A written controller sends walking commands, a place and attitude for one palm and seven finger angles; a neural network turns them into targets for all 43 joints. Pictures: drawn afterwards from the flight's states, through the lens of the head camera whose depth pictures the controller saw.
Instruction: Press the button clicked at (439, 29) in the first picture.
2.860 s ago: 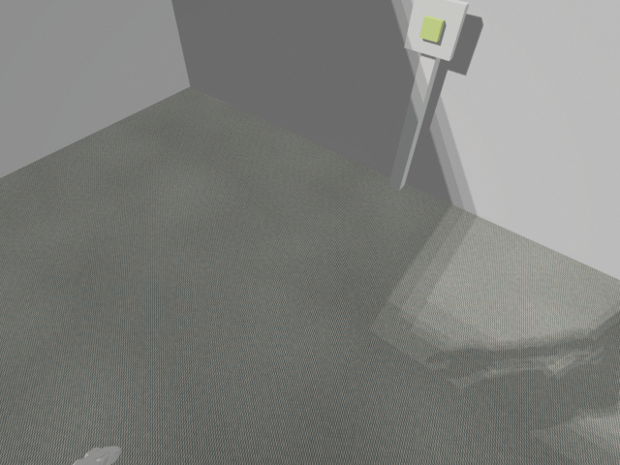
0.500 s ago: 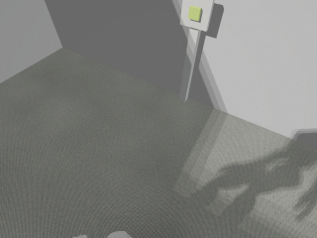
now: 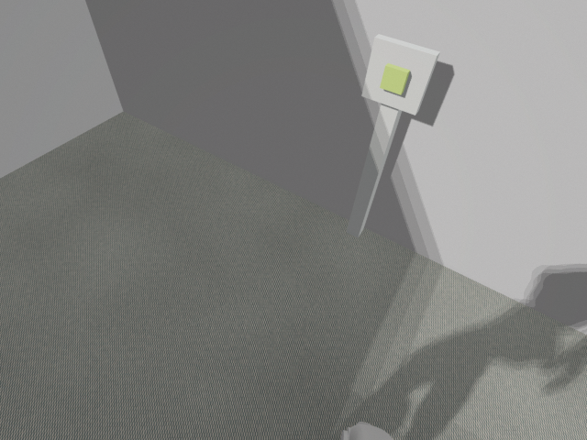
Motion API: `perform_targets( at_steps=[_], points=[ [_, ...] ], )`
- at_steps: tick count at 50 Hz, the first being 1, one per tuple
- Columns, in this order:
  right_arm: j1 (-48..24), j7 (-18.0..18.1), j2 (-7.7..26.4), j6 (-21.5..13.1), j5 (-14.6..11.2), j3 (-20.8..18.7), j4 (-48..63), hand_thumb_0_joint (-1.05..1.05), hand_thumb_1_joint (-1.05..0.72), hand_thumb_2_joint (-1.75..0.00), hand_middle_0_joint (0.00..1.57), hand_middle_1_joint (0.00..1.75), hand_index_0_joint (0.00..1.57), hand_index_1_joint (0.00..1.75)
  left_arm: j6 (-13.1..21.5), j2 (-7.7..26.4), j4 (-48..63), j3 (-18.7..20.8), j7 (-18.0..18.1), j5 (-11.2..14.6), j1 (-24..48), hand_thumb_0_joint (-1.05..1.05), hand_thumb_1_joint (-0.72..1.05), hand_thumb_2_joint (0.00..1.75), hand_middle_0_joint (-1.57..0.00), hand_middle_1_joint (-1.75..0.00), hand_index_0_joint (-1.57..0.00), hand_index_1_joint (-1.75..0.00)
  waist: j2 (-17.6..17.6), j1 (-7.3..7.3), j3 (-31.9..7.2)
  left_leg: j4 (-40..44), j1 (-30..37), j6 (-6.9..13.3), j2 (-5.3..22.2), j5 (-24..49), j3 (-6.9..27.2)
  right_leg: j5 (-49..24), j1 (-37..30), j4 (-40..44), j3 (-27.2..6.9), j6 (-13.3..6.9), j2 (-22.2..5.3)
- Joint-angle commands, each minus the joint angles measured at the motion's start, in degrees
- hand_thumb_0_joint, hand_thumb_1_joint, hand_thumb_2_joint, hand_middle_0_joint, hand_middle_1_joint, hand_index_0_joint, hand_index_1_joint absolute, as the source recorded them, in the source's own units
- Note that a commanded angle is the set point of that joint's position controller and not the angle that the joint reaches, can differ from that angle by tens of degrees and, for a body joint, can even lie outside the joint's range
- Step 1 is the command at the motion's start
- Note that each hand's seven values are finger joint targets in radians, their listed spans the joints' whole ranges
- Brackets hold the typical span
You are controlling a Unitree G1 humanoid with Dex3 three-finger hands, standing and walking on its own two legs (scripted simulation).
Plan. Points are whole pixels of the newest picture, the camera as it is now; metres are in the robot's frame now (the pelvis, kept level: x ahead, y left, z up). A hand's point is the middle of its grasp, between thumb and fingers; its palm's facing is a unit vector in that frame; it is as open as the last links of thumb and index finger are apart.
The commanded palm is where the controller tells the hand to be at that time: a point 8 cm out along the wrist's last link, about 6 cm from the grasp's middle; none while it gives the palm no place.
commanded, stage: walk to a spot facing it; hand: left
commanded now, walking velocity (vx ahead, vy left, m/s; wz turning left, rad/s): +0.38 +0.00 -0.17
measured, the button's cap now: (394, 78) +1.06 -0.23 -0.01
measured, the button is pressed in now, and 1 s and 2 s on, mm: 0 0 0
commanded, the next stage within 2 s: turn to face it in 0.24 s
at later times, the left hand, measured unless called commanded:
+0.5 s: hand (235, 383) +0.24 +0.11 -0.17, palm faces +0.01 -0.98 -0.21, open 7.2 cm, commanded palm none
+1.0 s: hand (246, 295) +0.41 +0.12 -0.17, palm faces -0.23 -0.92 -0.30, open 7.4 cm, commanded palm none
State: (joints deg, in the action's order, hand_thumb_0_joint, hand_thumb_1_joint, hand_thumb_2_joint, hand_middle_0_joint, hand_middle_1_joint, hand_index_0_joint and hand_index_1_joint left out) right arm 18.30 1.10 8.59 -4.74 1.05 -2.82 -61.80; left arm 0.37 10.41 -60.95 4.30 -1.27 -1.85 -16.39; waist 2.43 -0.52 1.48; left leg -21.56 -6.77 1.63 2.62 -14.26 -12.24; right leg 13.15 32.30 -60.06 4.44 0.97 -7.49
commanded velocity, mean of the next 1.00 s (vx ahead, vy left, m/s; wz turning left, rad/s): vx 0.09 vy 0.00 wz -0.32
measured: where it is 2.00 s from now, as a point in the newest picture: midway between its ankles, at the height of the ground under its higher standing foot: (327, 408)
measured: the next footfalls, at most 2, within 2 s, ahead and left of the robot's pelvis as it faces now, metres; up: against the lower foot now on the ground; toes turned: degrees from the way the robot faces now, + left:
right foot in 0.20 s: +0.25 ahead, -0.16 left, +0.00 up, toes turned -12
left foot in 0.64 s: +0.37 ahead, +0.06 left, +0.00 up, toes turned +3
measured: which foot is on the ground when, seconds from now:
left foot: down 0.00-0.20, up 0.22-0.62, down 0.64-1.00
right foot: up 0.00-0.18, down 0.20-0.64, up 0.66-0.98, down 1.00-1.00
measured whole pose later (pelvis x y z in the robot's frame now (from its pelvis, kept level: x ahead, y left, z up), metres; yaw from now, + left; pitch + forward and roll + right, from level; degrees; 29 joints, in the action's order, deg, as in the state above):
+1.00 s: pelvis +0.26 -0.07 -0.02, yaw -18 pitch -1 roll +1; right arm 10.4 0.5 11.6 1.1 1.3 -3.9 -55.9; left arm -2.0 13.1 -53.0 5.9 -0.5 -1.4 -11.1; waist -1.8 0.3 3.5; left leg -36.3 -17.3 -1.8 11.4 -15.2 -17.8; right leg 18.2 17.9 -36.6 5.9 0.8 -3.7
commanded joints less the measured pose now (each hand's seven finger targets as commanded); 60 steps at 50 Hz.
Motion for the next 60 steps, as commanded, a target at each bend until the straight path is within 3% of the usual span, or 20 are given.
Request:
perform_targets(
  at_steps=[1, 6, 9, 10, 11, 14, 19, 29, 30, 32, 33, 36, 45, 48, 49, 50, 51, 53, 56, 60],
  points=[
    [6.3, 0.1, 6.9, -0.5, 0.2, -1.4, -0.2, 0.0, -0.9, -0.9, 0.2, 0.3, 0.2, 0.3, 0.7, 0.2, 5.0, -0.4, -0.6, 0.1, 5.9, 0.0, 0.9, 0.9, -0.2, -0.3, -0.2, -0.3, -8.9, 2.04, 4.5, 12.6, 3.0, 5.8, 14.2, 9.1, 6.4, -3.0, 3.6, 13.1, 1.2, 0.5, -1.0],
    [7.3, 0.0, 7.9, 0.2, 0.8, -1.7, -1.9, 0.0, -0.9, -0.9, 0.2, 0.3, 0.2, 0.3, 1.5, 1.0, 5.5, -0.1, -0.7, 0.2, 8.6, 0.0, 0.9, 0.9, -0.2, -0.3, -0.2, -0.3, -10.0, 1.93, 4.9, 7.5, 4.4, 4.8, 15.6, 13.8, 4.4, -2.7, -4.5, 23.1, 3.7, -1.7, 2.2],
    [5.8, -0.2, 8.1, 0.4, 0.1, -1.4, -2.2, 0.0, -0.9, -0.9, 0.2, 0.3, 0.2, 0.3, 2.9, 5.5, 0.0, 1.2, -0.1, -0.3, -8.7, 0.0, 0.9, 0.9, -0.2, -0.3, -0.2, -0.3, -3.5, -6.53, -3.8, -16.6, -2.6, 1.4, 10.8, 24.1, 0.3, -4.0, -30.2, 30.4, 4.1, -4.3, 5.0],
    [7.9, -0.8, 4.3, 0.1, -0.7, -0.9, -1.1, 0.0, -0.9, -0.9, 0.2, 0.3, 0.2, 0.3, 3.7, 12.4, -2.0, 2.9, 0.8, -0.6, -16.1, 0.0, 0.9, 0.9, -0.2, -0.3, -0.2, -0.3, 11.1, -8.49, -10.9, -35.8, -17.0, -1.0, 5.1, 4.0, -1.8, -2.3, -44.2, 34.9, -14.7, -8.5, -10.1],
    [6.2, -0.7, 3.5, 0.2, -0.8, -0.2, 1.4, 0.0, -0.9, -0.9, 0.2, 0.3, 0.2, 0.3, 3.6, 16.1, -2.7, 3.1, 1.1, 0.7, -19.4, 0.0, 0.9, 0.9, -0.2, -0.3, -0.2, -0.3, 14.0, -7.75, -12.9, -50.4, -27.6, -1.6, -0.3, -18.9, 4.4, -7.7, -48.1, 42.5, -32.3, -13.5, -19.7],
    [0.2, -0.6, 3.6, 1.5, -0.1, -1.0, 1.1, 0.0, -0.9, -0.9, 0.2, 0.3, 0.2, 0.3, 3.4, 8.7, 1.1, 0.9, 1.9, 0.8, -4.1, 0.0, 0.9, 0.9, -0.2, -0.3, -0.2, -0.3, 1.7, -2.9, 0.3, -55.7, -29.0, -0.9, 7.1, -6.0, 12.6, 4.3, -24.8, 47.3, -19.1, -10.3, -16.7],
    [5.9, -1.0, -0.4, 4.2, 0.6, -0.3, -0.9, 0.0, -0.9, -0.9, 0.2, 0.3, 0.2, 0.3, 4.1, 2.7, 1.5, -1.3, 2.4, 0.4, -0.1, 0.0, 0.9, 0.9, -0.2, -0.3, -0.2, -0.3, 3.9, 3.06, 3.0, -40.5, -20.4, -3.6, 6.5, -0.6, 8.7, -13.7, -12.1, 48.0, -1.7, -7.9, -8.7],
    [-3.7, 0.3, 3.8, 2.9, -0.3, 0.0, 3.9, 0.0, -0.9, -0.9, 0.2, 0.3, 0.2, 0.3, 1.3, 7.4, 1.8, 1.0, 2.3, 0.9, -1.0, 0.0, 0.9, 0.9, -0.2, -0.3, -0.2, -0.3, 4.2, 1.47, -1.0, -9.8, -8.7, -5.2, 2.6, 3.8, 5.0, -26.3, -20.7, 36.3, -8.5, -8.5, -5.3],
    [-1.7, 0.7, 5.6, 2.6, -0.3, -0.2, 3.4, 0.0, -0.9, -0.9, 0.2, 0.3, 0.2, 0.3, 0.8, 6.3, 2.1, 1.0, 2.3, 1.0, -1.2, 0.0, 0.9, 0.9, -0.2, -0.3, -0.2, -0.3, 0.7, 2.17, -2.3, -4.1, -2.1, -4.8, 4.1, 10.5, 6.0, -21.0, -18.1, 32.8, -7.9, -6.5, -3.2],
    [2.8, 1.1, 13.7, 2.7, 0.2, -1.6, 3.5, 0.0, -0.9, -0.9, 0.2, 0.3, 0.2, 0.3, -0.1, 2.5, 3.3, 0.7, 1.9, 1.7, -4.1, 0.0, 0.9, 0.9, -0.2, -0.3, -0.2, -0.3, -21.8, 2.65, -6.0, -0.4, 8.7, 3.8, 23.3, 33.9, 21.9, 19.2, -5.8, 13.5, 0.8, -0.5, 6.7],
    [2.4, 1.4, 13.1, 3.1, 0.4, -1.3, 3.9, 0.0, -0.9, -0.9, 0.2, 0.3, 0.2, 0.3, -0.6, 3.2, 4.2, 0.7, 2.0, 1.1, -2.7, 0.0, 0.9, 0.9, -0.2, -0.3, -0.2, -0.3, -20.6, 3.43, -5.6, 2.8, 5.3, 6.8, 25.7, 28.1, 23.0, 25.9, -4.7, 2.2, -1.1, 0.1, 7.0],
    [-5.6, 1.4, 10.0, 3.3, 0.4, -0.9, 7.3, 0.0, -0.9, -0.9, 0.2, 0.3, 0.2, 0.3, -1.4, 3.5, 4.9, 1.7, 1.0, 0.5, -0.1, 0.0, 0.9, 0.9, -0.2, -0.3, -0.2, -0.3, -13.6, 1.04, -1.1, 3.9, -2.4, 5.7, 20.9, 18.5, 13.9, 16.7, -1.7, -7.6, -2.9, 0.7, 3.5],
    [-7.5, 0.3, 12.2, 4.4, 0.7, -3.3, 8.7, 0.0, -0.9, -0.9, 0.2, 0.3, 0.2, 0.3, -2.7, 2.0, 9.7, 1.5, 0.4, 0.5, 2.6, 0.0, 0.9, 0.9, -0.2, -0.3, -0.2, -0.3, -14.0, 1.29, -2.3, 2.5, -5.3, 5.1, 20.6, 7.5, 5.3, 11.7, -10.5, 14.7, 1.6, 1.1, 3.6],
    [-8.1, -0.3, 12.1, 5.0, 0.4, -3.5, 9.1, 0.0, -0.9, -0.9, 0.2, 0.3, 0.2, 0.3, -1.8, 4.0, 9.4, 1.6, 0.7, 0.3, -1.3, 0.0, 0.9, 0.9, -0.2, -0.3, -0.2, -0.3, -9.4, -1.2, -4.0, -7.1, -9.8, 0.9, 17.9, 4.4, 1.6, 0.8, -21.1, 29.0, 2.9, 0.0, 5.5],
    [-7.7, -0.6, 9.6, 5.4, 0.1, -3.1, 10.0, 0.0, -0.9, -0.9, 0.2, 0.3, 0.2, 0.3, -1.2, 8.4, 9.2, 2.2, 1.2, -0.1, -3.2, 0.0, 0.9, 0.9, -0.2, -0.3, -0.2, -0.3, 2.0, -2.54, -3.9, -18.3, -16.0, -3.0, 12.9, -3.8, -2.1, -3.5, -25.9, 37.9, -6.0, -2.3, -1.0],
    [-9.4, -1.1, 5.0, 5.7, -0.1, -1.7, 12.9, 0.0, -0.9, -0.9, 0.2, 0.3, 0.2, 0.3, -0.6, 15.2, 9.3, 3.1, 1.9, -0.2, -3.6, 0.0, 0.9, 0.9, -0.2, -0.3, -0.2, -0.3, 18.8, -3.46, -2.2, -32.4, -28.8, -5.8, 5.1, -21.3, -0.6, -14.9, -26.8, 44.0, -25.6, -8.5, -15.0],
    [-11.6, -0.4, 7.6, 6.6, -0.2, -1.8, 13.8, 0.0, -0.9, -0.9, 0.2, 0.3, 0.2, 0.3, -0.9, 15.7, 9.7, 2.9, 2.4, 0.5, -4.8, 0.0, 0.9, 0.9, -0.2, -0.3, -0.2, -0.3, 13.9, -5.0, -2.8, -38.6, -26.7, -4.8, 5.1, -20.9, 8.1, -11.9, -21.6, 44.8, -25.7, -12.3, -16.3],
    [-10.9, -0.3, 8.0, 6.9, 0.0, -2.0, 12.3, 0.0, -0.9, -0.9, 0.2, 0.3, 0.2, 0.3, -1.2, 13.4, 10.8, 2.6, 2.9, 0.3, 2.1, 0.0, 0.9, 0.9, -0.2, -0.3, -0.2, -0.3, 10.3, -1.89, -1.2, -44.5, -27.7, -4.4, 4.8, -13.9, 11.1, -5.4, -19.0, 44.3, -22.7, -12.0, -11.9],
    [-5.7, -0.5, 8.1, 6.8, 0.4, -1.7, 9.6, 0.0, -0.9, -0.9, 0.2, 0.3, 0.2, 0.3, -1.0, 11.1, 12.3, 1.5, 2.5, 0.4, 7.1, 0.0, 0.9, 0.9, -0.2, -0.3, -0.2, -0.3, 6.4, 1.06, -2.5, -41.2, -22.8, -5.3, 3.9, -7.2, 9.8, -7.2, -17.8, 42.9, -14.7, -9.7, -6.5],
    [-6.3, -0.2, 7.7, 6.6, 0.1, -1.1, 9.5, 0.0, -0.9, -0.9, 0.2, 0.3, 0.2, 0.3, -1.1, 11.6, 10.7, 1.5, 2.4, 0.4, 4.5, 0.0, 0.9, 0.9, -0.2, -0.3, -0.2, -0.3, 5.2, -0.61, -2.5, -31.9, -20.7, -5.6, 2.5, -8.9, 9.1, -9.8, -21.3, 42.8, -16.3, -10.9, -6.5]
  ],
)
